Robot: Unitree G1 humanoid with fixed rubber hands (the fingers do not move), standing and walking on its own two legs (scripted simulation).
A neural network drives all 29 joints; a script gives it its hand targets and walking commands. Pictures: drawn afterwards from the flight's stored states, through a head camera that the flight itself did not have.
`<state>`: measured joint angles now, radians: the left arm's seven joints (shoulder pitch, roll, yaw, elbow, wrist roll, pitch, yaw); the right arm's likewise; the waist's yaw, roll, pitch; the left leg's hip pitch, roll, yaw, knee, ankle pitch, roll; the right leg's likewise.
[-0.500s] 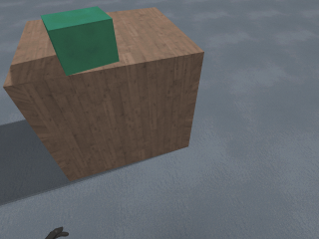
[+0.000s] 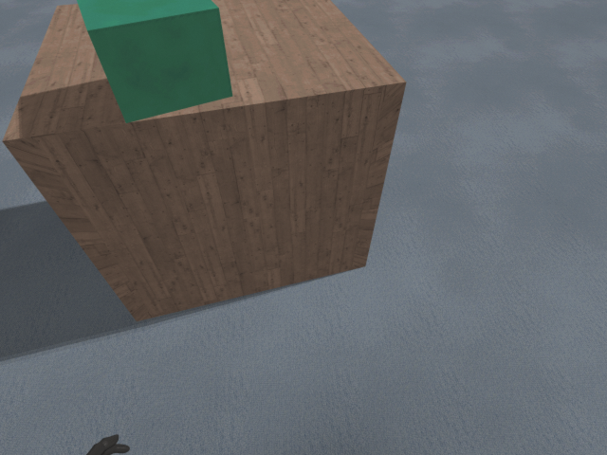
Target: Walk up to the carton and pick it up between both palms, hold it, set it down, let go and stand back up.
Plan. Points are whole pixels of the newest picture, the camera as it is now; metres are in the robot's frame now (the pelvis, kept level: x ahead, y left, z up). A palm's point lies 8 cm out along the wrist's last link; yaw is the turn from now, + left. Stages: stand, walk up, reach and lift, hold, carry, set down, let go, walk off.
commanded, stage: walk up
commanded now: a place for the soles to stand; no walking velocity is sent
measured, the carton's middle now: (159, 50) +0.89 +0.32 +0.12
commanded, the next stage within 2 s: none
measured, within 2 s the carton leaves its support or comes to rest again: neither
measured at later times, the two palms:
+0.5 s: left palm out of the picture +0.11 +0.34 -0.11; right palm out of the picture +0.07 -0.28 -0.09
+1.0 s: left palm out of the picture +0.13 +0.33 -0.07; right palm out of the picture +0.15 -0.30 -0.11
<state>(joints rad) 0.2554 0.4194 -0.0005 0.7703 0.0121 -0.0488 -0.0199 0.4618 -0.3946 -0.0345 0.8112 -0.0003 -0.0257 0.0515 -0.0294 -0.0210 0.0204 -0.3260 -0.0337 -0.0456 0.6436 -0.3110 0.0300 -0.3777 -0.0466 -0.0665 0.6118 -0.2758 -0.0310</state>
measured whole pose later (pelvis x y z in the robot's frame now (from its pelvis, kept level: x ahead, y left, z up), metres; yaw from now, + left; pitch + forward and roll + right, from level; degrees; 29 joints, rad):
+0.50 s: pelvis +0.04 +0.03 +0.00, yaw +3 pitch -4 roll -1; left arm 0.29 0.41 0.00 0.77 0.01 -0.03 -0.01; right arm 0.38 -0.41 -0.03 0.81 0.00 -0.01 0.06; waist -0.03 -0.01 0.10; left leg -0.38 -0.01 -0.02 0.67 -0.23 0.02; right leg -0.34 -0.07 -0.11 0.85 -0.42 -0.02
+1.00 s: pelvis +0.07 +0.01 +0.00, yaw +5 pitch -4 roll +2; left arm 0.30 0.41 0.00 0.77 0.01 -0.04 0.00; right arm 0.31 -0.43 -0.03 0.81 0.00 0.04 0.05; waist -0.03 0.04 0.10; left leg -0.41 -0.03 -0.06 1.02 -0.35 0.03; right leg -0.22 -0.06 -0.12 0.65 -0.36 -0.05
